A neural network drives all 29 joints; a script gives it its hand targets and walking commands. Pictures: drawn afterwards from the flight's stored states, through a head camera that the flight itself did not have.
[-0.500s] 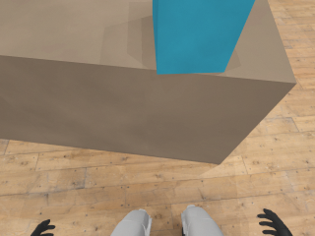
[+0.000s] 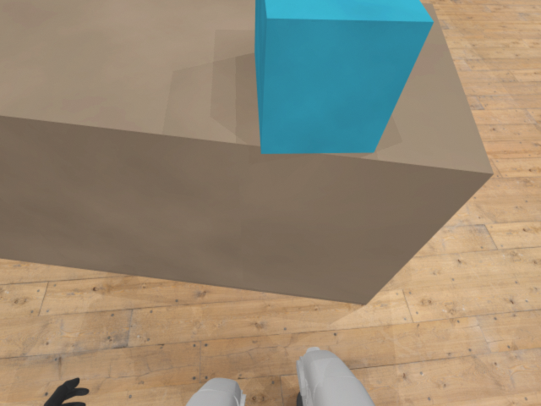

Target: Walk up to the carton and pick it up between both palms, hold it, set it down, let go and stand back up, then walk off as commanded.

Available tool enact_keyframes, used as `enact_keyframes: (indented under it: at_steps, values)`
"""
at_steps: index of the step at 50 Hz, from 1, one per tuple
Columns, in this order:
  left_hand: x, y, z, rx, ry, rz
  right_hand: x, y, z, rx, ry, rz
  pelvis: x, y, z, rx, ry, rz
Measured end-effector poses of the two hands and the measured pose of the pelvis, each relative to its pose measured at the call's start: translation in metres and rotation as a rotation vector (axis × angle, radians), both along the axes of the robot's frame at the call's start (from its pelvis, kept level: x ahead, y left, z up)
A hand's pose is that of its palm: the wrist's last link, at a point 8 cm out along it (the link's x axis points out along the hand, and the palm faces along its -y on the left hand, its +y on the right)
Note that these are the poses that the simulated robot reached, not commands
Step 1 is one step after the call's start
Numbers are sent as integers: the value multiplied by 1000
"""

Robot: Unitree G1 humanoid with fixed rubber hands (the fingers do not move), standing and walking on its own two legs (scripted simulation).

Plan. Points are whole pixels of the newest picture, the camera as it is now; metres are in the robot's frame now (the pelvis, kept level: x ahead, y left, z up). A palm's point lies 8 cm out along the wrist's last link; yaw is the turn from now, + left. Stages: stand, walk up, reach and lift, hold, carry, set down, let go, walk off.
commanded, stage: walk up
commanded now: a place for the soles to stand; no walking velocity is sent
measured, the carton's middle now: (316, 41) +0.65 -0.06 +0.15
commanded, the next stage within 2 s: none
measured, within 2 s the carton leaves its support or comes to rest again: neither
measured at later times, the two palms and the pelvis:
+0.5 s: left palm (75, 346) +0.20 +0.31 -0.08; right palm (470, 368) +0.17 -0.31 -0.10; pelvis +0.11 -0.01 +0.00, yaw -1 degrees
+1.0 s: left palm (100, 303) +0.26 +0.29 -0.09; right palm (459, 314) +0.26 -0.32 -0.10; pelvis +0.18 -0.02 +0.01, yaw -1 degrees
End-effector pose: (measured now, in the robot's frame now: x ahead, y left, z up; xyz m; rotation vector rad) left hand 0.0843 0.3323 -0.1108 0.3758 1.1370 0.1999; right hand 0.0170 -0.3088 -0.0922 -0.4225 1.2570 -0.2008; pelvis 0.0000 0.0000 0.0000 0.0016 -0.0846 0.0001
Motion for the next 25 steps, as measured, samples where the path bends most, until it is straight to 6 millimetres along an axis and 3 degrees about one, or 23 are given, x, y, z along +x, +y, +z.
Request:
enact_keyframes:
  at_steps: [6,13,19,25]
  values:
    - [34,-35,-2,-11,-7,-15,9,-27,-7,7,39,-32,28,-28,-4,8,-1,-16]
    - [62,-66,21,-33,-72,6,85,-36,-5,54,-80,7,60,-41,11,8,-51,-12]
    - [85,-51,37,-9,-99,12,138,-19,-4,101,-160,41,83,-31,16,-9,-78,-10]
    - [113,-22,26,11,-90,-3,155,-1,-11,90,-166,33,107,-12,5,-3,-61,-14]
